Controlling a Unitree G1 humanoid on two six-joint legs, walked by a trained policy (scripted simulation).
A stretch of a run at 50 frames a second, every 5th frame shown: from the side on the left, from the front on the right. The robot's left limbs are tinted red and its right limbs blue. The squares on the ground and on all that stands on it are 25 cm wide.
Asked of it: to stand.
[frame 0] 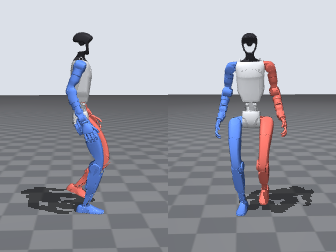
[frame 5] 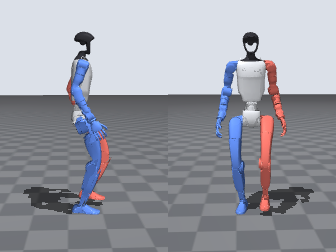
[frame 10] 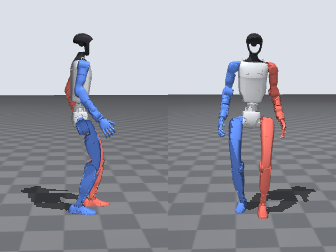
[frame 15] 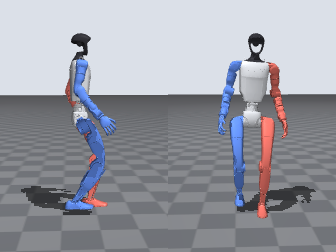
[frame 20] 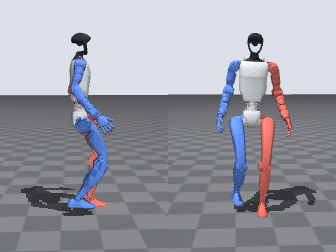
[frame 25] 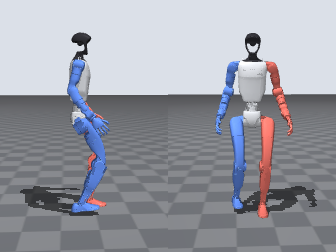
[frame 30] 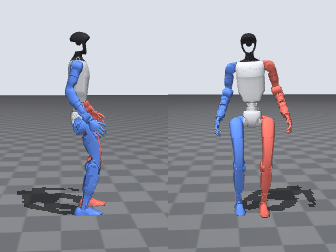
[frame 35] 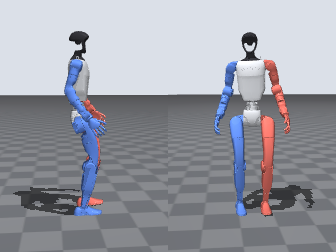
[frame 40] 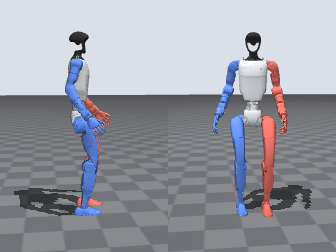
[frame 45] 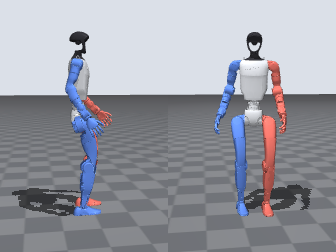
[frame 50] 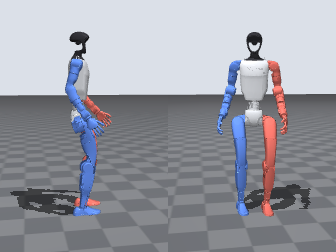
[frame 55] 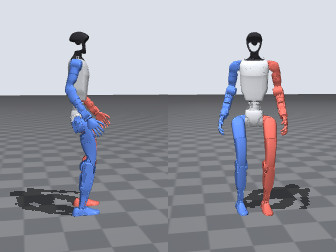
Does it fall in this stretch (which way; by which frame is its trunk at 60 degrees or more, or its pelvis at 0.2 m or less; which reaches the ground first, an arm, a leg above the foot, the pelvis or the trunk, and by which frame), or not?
no
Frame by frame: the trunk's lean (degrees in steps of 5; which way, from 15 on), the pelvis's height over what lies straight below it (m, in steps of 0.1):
0: 5, 0.8
5: 5, 0.8
10: 5, 0.8
15: 5, 0.8
20: 5, 0.8
25: 0, 0.8
30: 5, 0.8
35: 5, 0.8
40: 0, 0.8
45: 0, 0.8
50: 0, 0.8
55: 0, 0.8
